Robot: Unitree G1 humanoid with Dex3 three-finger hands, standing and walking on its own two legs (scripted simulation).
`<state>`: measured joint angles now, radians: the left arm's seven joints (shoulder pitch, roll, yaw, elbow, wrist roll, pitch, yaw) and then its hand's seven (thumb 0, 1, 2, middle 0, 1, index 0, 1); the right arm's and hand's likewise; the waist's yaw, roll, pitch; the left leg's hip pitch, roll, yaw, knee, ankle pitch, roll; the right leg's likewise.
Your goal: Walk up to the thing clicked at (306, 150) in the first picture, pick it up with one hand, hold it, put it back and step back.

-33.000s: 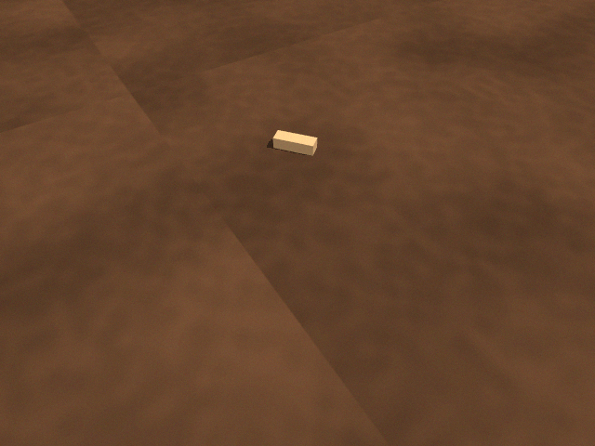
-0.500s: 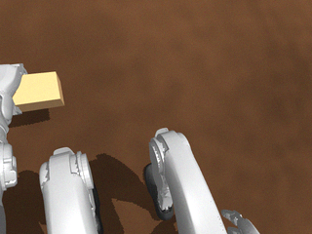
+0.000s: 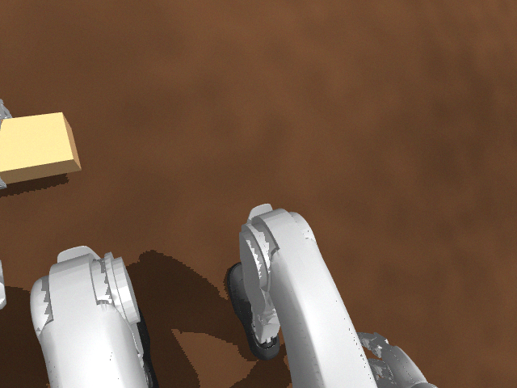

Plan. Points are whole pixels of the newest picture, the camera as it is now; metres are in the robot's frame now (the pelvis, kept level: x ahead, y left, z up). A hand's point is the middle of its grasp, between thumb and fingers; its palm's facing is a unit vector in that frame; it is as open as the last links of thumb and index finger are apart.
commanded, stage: rest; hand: left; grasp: from above
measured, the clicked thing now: out of the picture +0.47 +0.30 -0.24
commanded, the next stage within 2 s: open in 0.86 s
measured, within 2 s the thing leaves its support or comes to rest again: rests again in 0.48 s
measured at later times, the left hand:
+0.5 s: hand out of the picture +0.47 +0.30 -0.25, palm faces -0.46 -0.10 -0.89, open 10.5 cm
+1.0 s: hand out of the picture +0.47 +0.30 -0.26, palm faces -0.45 -0.09 -0.89, open 10.5 cm
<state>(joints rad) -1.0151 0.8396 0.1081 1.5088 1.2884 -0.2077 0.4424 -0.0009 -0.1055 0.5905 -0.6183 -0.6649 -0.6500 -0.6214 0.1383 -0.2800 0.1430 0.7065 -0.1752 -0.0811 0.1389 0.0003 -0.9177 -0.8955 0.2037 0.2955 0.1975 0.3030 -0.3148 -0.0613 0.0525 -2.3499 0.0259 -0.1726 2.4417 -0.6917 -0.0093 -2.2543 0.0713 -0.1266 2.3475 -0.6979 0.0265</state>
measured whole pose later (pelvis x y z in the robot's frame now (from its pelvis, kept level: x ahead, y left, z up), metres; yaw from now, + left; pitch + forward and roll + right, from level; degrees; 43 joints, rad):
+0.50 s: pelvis +0.00 +0.00 -0.01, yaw -3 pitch +30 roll -12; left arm -1.04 0.93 0.11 1.60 1.30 -0.20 0.52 0.00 -0.06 0.53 -0.62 -0.62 -0.66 -0.58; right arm 0.13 -0.30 0.24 0.68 -0.20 -0.14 0.17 0.00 -0.91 -0.89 0.20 0.30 0.20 0.30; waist -0.36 -0.11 0.13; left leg -2.36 0.03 -0.22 2.51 -0.70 -0.01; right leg -2.25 0.09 -0.17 2.37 -0.69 0.04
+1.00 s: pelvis -0.01 +0.01 -0.02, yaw -4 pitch +28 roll -13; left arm -1.08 1.00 0.07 1.69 1.28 -0.22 0.57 0.00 -0.06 0.51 -0.64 -0.61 -0.67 -0.57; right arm 0.11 -0.32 0.29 0.66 -0.22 -0.21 0.21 0.00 -0.91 -0.89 0.20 0.30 0.20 0.30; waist -0.38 -0.14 0.16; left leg -2.35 0.03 -0.25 2.53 -0.70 -0.01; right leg -2.23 0.10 -0.19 2.37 -0.67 0.04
